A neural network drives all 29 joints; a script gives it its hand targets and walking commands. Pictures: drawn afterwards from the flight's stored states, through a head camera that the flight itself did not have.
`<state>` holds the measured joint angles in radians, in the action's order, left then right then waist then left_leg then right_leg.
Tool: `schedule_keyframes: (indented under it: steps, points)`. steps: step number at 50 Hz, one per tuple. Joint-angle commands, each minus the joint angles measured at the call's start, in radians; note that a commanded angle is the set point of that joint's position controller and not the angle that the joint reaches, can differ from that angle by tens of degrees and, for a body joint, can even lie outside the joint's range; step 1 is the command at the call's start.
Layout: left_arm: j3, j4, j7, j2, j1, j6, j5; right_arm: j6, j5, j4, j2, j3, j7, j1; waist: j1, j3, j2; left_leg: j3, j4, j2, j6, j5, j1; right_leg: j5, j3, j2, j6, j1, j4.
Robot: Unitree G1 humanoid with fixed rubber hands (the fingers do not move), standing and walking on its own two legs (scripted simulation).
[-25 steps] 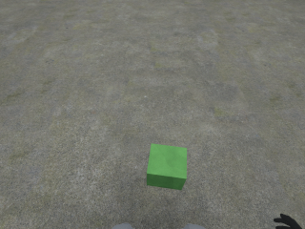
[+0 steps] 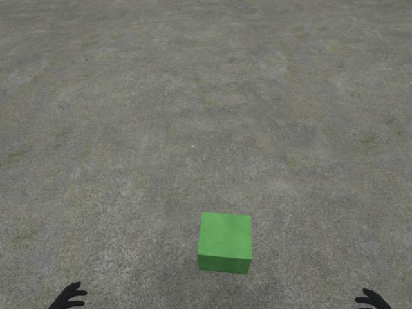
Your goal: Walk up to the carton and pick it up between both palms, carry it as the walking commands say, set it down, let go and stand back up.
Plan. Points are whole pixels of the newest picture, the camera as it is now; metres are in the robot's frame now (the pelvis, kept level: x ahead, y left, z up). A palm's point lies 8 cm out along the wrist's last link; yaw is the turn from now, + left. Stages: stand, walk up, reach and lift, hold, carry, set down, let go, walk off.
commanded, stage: walk up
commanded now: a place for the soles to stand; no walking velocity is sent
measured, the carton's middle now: (224, 243) +0.51 -0.04 -0.67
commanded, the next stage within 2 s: stand in 1.60 s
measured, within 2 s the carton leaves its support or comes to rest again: neither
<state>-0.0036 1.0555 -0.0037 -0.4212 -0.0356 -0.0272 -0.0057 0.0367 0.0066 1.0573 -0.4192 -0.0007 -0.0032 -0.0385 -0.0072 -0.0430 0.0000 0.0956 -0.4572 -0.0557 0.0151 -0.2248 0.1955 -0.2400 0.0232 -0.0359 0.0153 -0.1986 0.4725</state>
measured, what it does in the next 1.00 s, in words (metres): walks ahead: left foot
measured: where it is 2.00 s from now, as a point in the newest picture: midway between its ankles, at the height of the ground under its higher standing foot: outside the picture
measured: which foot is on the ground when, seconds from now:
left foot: down 0.00-0.36, up 0.38-0.64, down 0.66-1.00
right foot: down 0.00-1.00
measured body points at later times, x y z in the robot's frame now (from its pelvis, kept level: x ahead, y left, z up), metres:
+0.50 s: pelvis +0.05 -0.04 +0.00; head +0.07 -0.06 +0.45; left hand +0.15 +0.31 -0.09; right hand +0.10 -0.39 -0.11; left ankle +0.06 +0.11 -0.70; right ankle +0.05 -0.14 -0.74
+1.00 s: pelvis +0.11 -0.01 +0.00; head +0.13 -0.01 +0.45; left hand +0.28 +0.29 -0.11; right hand +0.24 -0.34 -0.09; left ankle +0.16 +0.10 -0.74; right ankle +0.05 -0.14 -0.74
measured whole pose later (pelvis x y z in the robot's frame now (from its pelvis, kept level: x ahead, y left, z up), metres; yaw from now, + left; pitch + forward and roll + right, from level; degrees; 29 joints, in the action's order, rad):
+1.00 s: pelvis +0.11 -0.01 +0.00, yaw -7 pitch -1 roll +0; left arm 0.00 1.05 0.01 -0.41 -0.04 -0.03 0.00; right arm 0.01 0.00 1.03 -0.39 -0.02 0.00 0.03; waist 0.00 -0.05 0.01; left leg 0.07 -0.40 -0.03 -0.01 -0.17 0.21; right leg -0.27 -0.02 -0.01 0.02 -0.05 0.35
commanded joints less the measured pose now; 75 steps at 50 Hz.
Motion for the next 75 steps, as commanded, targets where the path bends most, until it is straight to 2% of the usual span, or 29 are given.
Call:
schedule_keyframes:
  steps: [1, 7, 8, 9, 10, 11, 12, 13, 15, 17, 18, 19, 20, 21, 22, 25, 28, 30, 32, 33, 34, 35, 36, 38, 40, 46, 63, 70, 75]
  points:
    - [0.028, -0.005, 0.002, -0.171, 0.037, -0.007, 0.001, 0.008, -0.001, -0.01, -0.17, -0.03, 0.002, 0.049, 0.005, 0.091, 0.011, -0.105, 0.127, -0.098, -0.042, 0.157, -0.066, 0.207, -0.096, -0.101, -0.047, 0.035, -0.128]
    - [0.027, 0.026, 0.0, -0.163, 0.047, -0.007, 0.005, 0.007, -0.004, 0.02, -0.164, -0.029, 0.0, 0.059, 0.004, 0.087, 0.0, -0.1, 0.171, -0.104, -0.036, 0.138, -0.091, 0.192, -0.092, -0.105, -0.04, 0.048, -0.174]
    - [0.05, -0.013, -0.018, -0.202, -0.014, -0.006, 0.019, 0.019, -0.013, -0.009, -0.221, -0.061, -0.012, -0.001, -0.015, 0.147, 0.008, -0.057, 0.109, -0.07, -0.069, -0.221, -0.161, -0.166, -0.089, -0.046, -0.079, 0.015, -0.122]
    - [0.064, -0.024, -0.026, -0.209, 0.006, -0.003, 0.027, 0.019, -0.026, -0.013, -0.239, -0.072, -0.015, -0.044, -0.038, 0.081, -0.009, -0.124, 0.132, -0.1, -0.093, -0.386, -0.13, -0.323, -0.097, -0.042, -0.088, -0.094, -0.083]
    - [0.069, -0.051, -0.033, -0.201, 0.023, -0.002, 0.027, 0.02, -0.032, -0.02, -0.256, -0.086, -0.017, -0.076, -0.056, 0.015, -0.049, -0.188, 0.172, -0.142, -0.122, -0.462, -0.154, -0.338, -0.081, -0.022, -0.082, -0.217, -0.018]
    - [0.066, -0.075, -0.04, -0.178, 0.043, -0.002, 0.029, 0.019, -0.036, -0.025, -0.27, -0.1, -0.016, -0.103, -0.071, -0.047, -0.104, -0.251, 0.231, -0.203, -0.158, -0.506, -0.195, -0.263, -0.028, 0.007, -0.059, -0.331, 0.066]
    - [0.063, -0.097, -0.045, -0.167, 0.045, -0.004, 0.036, 0.02, -0.037, -0.042, -0.29, -0.115, -0.013, -0.111, -0.07, -0.074, -0.161, -0.324, 0.282, -0.3, -0.201, -0.492, -0.183, -0.174, -0.004, -0.006, -0.048, -0.363, 0.17]
    - [0.069, -0.112, -0.048, -0.182, 0.035, -0.007, 0.041, 0.022, -0.039, -0.065, -0.302, -0.123, -0.011, -0.113, -0.066, -0.07, -0.143, -0.359, 0.303, -0.352, -0.237, -0.447, -0.145, -0.199, -0.041, -0.036, -0.042, -0.361, 0.229]
    - [0.079, -0.117, -0.059, -0.182, -0.019, -0.014, 0.036, 0.02, -0.042, -0.104, -0.306, -0.122, -0.017, -0.072, -0.025, -0.042, -0.131, -0.271, 0.263, -0.335, -0.235, -0.403, -0.066, -0.218, -0.032, -0.05, -0.042, -0.254, 0.15]
    - [0.095, -0.069, -0.053, -0.18, -0.14, -0.025, 0.039, 0.004, -0.04, -0.144, -0.24, -0.096, -0.027, 0.002, 0.047, 0.002, -0.08, -0.087, 0.11, -0.2, -0.144, -0.351, 0.13, -0.063, 0.013, 0.016, -0.05, 0.057, -0.012]
    - [0.107, -0.061, -0.041, -0.218, -0.195, -0.032, 0.045, -0.003, -0.04, -0.16, -0.176, -0.076, -0.029, -0.001, 0.072, -0.01, 0.084, 0.021, -0.097, -0.092, -0.088, -0.344, 0.236, -0.19, -0.142, -0.047, -0.066, 0.125, -0.152]
    - [0.13, -0.073, -0.027, -0.326, -0.267, -0.039, 0.042, -0.004, -0.035, -0.195, -0.131, -0.064, -0.029, 0.012, 0.102, -0.022, 0.287, 0.04, -0.359, 0.035, -0.039, -0.354, 0.449, -0.387, -0.546, -0.245, -0.177, 0.2, -0.303]
    - [0.142, -0.09, -0.02, -0.365, -0.257, -0.039, 0.032, -0.011, -0.031, -0.18, -0.175, -0.073, -0.02, -0.031, 0.08, -0.048, 0.158, -0.115, -0.468, 0.005, -0.044, -0.326, 0.478, -0.338, -0.585, -0.323, -0.255, 0.168, -0.281]
    - [0.135, -0.107, -0.013, -0.328, -0.244, -0.04, 0.02, -0.011, -0.018, -0.168, -0.201, -0.082, -0.018, -0.072, 0.06, -0.045, 0.056, -0.169, -0.501, -0.002, -0.044, -0.269, 0.443, -0.197, -0.501, -0.293, -0.264, 0.165, -0.243]
    - [0.126, -0.119, -0.006, -0.295, -0.219, -0.042, 0.016, -0.008, -0.013, -0.161, -0.201, -0.086, -0.015, -0.115, 0.04, -0.033, 0.049, -0.178, -0.487, -0.012, -0.04, -0.23, 0.422, -0.066, -0.413, -0.267, -0.249, 0.176, -0.224]
    - [0.109, -0.156, 0.003, -0.241, -0.195, -0.043, 0.013, -0.01, -0.017, -0.162, -0.183, -0.086, -0.014, -0.167, 0.029, -0.002, 0.101, -0.129, -0.391, -0.02, -0.008, -0.191, 0.3, 0.404, -0.215, -0.223, -0.223, 0.131, -0.165]
    - [0.094, -0.173, 0.011, -0.224, -0.175, -0.039, 0.015, -0.025, -0.013, -0.173, -0.14, -0.074, -0.013, -0.132, 0.025, 0.022, 0.116, -0.083, -0.246, -0.018, -0.012, -0.101, 0.129, 0.6, -0.119, -0.195, -0.196, 0.034, -0.098]
    - [0.088, -0.185, 0.015, -0.226, -0.144, -0.028, 0.007, -0.029, -0.006, -0.167, -0.136, -0.074, -0.007, -0.132, 0.012, 0.042, 0.118, -0.06, -0.167, 0.001, -0.026, -0.021, 0.024, 0.555, -0.112, -0.183, -0.175, -0.026, -0.048]
    - [0.073, -0.19, 0.017, -0.195, -0.123, -0.016, -0.002, -0.027, -0.014, -0.158, -0.158, -0.082, 0.001, -0.137, -0.013, 0.049, 0.074, -0.1, 0.001, -0.013, -0.051, 0.153, -0.098, 0.345, -0.115, -0.142, -0.107, -0.095, 0.003]
    - [0.064, -0.198, 0.016, -0.169, -0.128, -0.012, -0.008, -0.021, -0.021, -0.16, -0.2, -0.093, 0.006, -0.131, -0.012, 0.082, 0.004, -0.198, 0.043, -0.116, -0.071, 0.259, -0.157, 0.181, -0.1, -0.098, -0.07, -0.126, 0.038]
    - [0.053, -0.187, 0.016, -0.147, -0.177, -0.004, -0.016, -0.011, -0.022, -0.177, -0.226, -0.088, 0.007, -0.072, 0.023, 0.115, -0.049, -0.309, 0.055, -0.206, -0.125, 0.272, -0.129, 0.009, -0.078, -0.031, -0.043, -0.107, 0.045]
    - [0.049, -0.147, 0.018, -0.157, -0.182, 0.002, -0.01, -0.01, -0.013, -0.171, -0.222, -0.075, 0.003, -0.026, 0.031, 0.111, -0.07, -0.324, 0.048, -0.225, -0.157, 0.235, -0.028, -0.065, -0.066, -0.019, -0.032, -0.015, 0.016]
    - [0.05, -0.13, 0.019, -0.171, -0.157, -0.002, -0.001, -0.014, -0.01, -0.16, -0.196, -0.068, 0.0, 0.0, 0.034, 0.087, -0.057, -0.277, 0.034, -0.175, -0.122, 0.212, 0.006, -0.039, -0.08, -0.034, -0.042, 0.024, -0.037]
    - [0.052, -0.1, 0.018, -0.198, -0.114, -0.012, 0.004, -0.018, -0.003, -0.134, -0.167, -0.061, 0.002, 0.009, 0.009, 0.071, -0.041, -0.183, 0.006, -0.094, -0.071, 0.259, -0.036, 0.16, -0.104, -0.065, -0.05, 0.015, -0.059]
    - [0.047, -0.084, 0.018, -0.194, -0.084, -0.016, 0.003, -0.017, -0.003, -0.111, -0.162, -0.057, 0.002, 0.011, 0.001, 0.094, -0.043, -0.16, 0.015, -0.089, -0.067, 0.33, -0.091, 0.273, -0.102, -0.078, -0.046, 0.028, -0.072]
    - [0.039, -0.036, 0.019, -0.17, -0.028, -0.01, 0.004, -0.016, -0.002, -0.069, -0.144, -0.052, 0.003, 0.069, 0.007, 0.116, -0.028, -0.142, 0.067, -0.096, -0.063, 0.393, -0.137, 0.321, -0.092, -0.085, -0.037, 0.082, -0.14]
    - [0.036, 0.019, 0.015, -0.17, 0.012, -0.004, 0.014, -0.011, -0.008, -0.008, -0.151, -0.054, -0.002, 0.075, 0.0, 0.098, -0.013, -0.146, 0.163, -0.101, -0.049, 0.248, -0.15, 0.185, -0.097, -0.097, -0.041, 0.075, -0.227]
    - [0.038, 0.021, 0.007, -0.154, -0.01, 0.003, 0.021, 0.0, -0.013, 0.0, -0.16, -0.054, -0.002, 0.051, -0.004, 0.072, -0.018, -0.177, 0.202, -0.111, -0.057, 0.08, -0.116, 0.064, -0.088, -0.083, -0.047, 0.059, -0.226]
    - [0.04, 0.017, 0.005, -0.152, -0.023, 0.001, 0.022, 0.0, -0.015, 0.0, -0.155, -0.051, -0.003, 0.041, -0.007, 0.059, -0.021, -0.175, 0.197, -0.104, -0.053, 0.076, -0.109, 0.063, -0.093, -0.084, -0.046, 0.049, -0.23]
